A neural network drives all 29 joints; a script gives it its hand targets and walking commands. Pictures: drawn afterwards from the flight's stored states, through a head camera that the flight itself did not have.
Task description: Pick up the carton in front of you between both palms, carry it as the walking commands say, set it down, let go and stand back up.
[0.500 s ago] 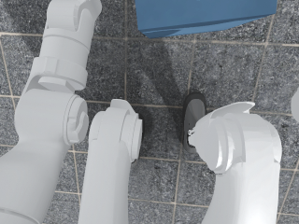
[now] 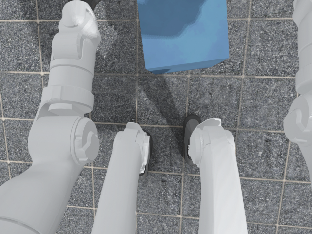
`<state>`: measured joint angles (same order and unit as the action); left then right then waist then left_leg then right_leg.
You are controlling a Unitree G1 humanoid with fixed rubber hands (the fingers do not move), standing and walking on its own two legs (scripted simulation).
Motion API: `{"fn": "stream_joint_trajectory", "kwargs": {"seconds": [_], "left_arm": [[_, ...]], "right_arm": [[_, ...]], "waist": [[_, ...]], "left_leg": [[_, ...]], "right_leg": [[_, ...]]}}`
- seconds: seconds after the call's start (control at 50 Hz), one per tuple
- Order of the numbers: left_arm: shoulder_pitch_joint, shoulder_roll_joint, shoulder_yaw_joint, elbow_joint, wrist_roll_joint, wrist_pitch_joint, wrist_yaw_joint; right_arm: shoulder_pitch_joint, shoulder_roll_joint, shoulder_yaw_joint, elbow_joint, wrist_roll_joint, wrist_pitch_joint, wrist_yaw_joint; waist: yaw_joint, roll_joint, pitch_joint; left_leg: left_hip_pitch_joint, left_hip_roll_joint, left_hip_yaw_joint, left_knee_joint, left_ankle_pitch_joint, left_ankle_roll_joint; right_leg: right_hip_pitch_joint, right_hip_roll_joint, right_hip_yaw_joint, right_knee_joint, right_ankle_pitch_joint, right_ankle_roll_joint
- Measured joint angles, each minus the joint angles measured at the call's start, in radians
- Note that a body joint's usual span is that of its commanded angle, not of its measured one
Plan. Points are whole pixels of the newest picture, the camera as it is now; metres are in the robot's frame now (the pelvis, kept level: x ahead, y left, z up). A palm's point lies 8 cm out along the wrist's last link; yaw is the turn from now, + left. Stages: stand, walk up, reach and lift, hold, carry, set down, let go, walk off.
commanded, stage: set down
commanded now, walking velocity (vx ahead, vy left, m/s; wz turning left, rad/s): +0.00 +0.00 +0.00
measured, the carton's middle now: (180, 34) +0.55 -0.07 -0.37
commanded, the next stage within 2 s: let go in 0.44 s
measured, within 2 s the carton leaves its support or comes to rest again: neither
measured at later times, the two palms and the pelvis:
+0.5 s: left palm out of the picture +0.55 +0.12 +0.04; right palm out of the picture +0.55 -0.28 +0.04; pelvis +0.03 -0.01 +0.14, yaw -2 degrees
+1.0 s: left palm out of the picture +0.42 +0.18 +0.15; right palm out of the picture +0.40 -0.26 +0.14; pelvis +0.09 +0.00 +0.24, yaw -5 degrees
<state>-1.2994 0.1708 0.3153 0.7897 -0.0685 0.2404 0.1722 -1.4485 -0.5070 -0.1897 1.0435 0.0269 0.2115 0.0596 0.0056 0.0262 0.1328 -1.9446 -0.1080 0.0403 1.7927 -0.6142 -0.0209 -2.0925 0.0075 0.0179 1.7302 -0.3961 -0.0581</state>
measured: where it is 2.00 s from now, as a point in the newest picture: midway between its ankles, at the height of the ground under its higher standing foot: (166, 156)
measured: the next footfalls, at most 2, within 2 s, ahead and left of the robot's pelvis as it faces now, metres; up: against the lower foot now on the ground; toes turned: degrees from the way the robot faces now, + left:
none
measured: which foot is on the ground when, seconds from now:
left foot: down 0.00-1.00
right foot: down 0.00-1.00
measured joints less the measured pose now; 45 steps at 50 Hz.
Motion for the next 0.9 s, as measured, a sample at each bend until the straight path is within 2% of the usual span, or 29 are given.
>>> {"fn": "stream_joint_trajectory", "kwargs": {"seconds": [0.16,0.54,0.66,0.78,0.9], "left_arm": [[0.074,0.001,0.003,-0.046,0.001,0.020,-0.024],[0.205,-0.037,0.041,-0.046,0.091,-0.026,-0.083],[0.385,-0.034,-0.010,-0.098,0.143,-0.054,-0.132],[0.630,-0.019,-0.084,-0.165,0.139,-0.091,-0.175],[0.821,-0.005,-0.131,-0.179,0.106,-0.144,-0.202]], "right_arm": [[0.065,0.026,-0.014,-0.058,-0.012,0.033,0.006],[0.185,0.096,-0.098,-0.046,-0.126,-0.012,0.028],[0.387,0.171,-0.108,-0.168,-0.173,-0.022,-0.008],[0.675,0.232,-0.073,-0.314,-0.135,-0.055,-0.031],[0.889,0.261,-0.038,-0.370,-0.100,-0.106,-0.026]], "waist": [[0.005,-0.014,-0.073],[0.021,-0.022,-0.137],[0.007,-0.017,-0.153],[0.004,-0.011,-0.161],[0.010,-0.006,-0.190]], "left_leg": [[0.104,0.007,-0.012,-0.181,0.046,-0.004],[0.418,0.029,-0.042,-0.615,0.187,-0.002],[0.547,0.039,-0.055,-0.740,0.214,0.003],[0.725,0.045,-0.065,-0.862,0.231,0.011],[0.893,0.046,-0.074,-0.959,0.243,0.020]], "right_leg": [[0.107,0.010,0.005,-0.168,0.031,-0.002],[0.440,0.027,0.009,-0.603,0.150,0.006],[0.576,0.034,0.004,-0.732,0.174,0.007],[0.756,0.037,0.003,-0.850,0.184,0.011],[0.925,0.036,0.002,-0.941,0.187,0.016]]}}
